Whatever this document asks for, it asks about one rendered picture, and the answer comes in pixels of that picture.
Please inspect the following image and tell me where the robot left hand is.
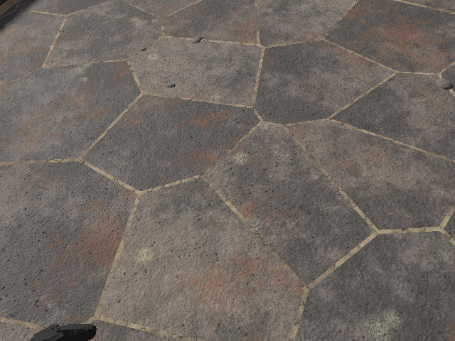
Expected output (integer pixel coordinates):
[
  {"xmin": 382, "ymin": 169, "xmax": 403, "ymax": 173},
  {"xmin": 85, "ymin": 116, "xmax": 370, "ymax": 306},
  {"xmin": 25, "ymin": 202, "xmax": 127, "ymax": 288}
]
[{"xmin": 29, "ymin": 324, "xmax": 97, "ymax": 341}]

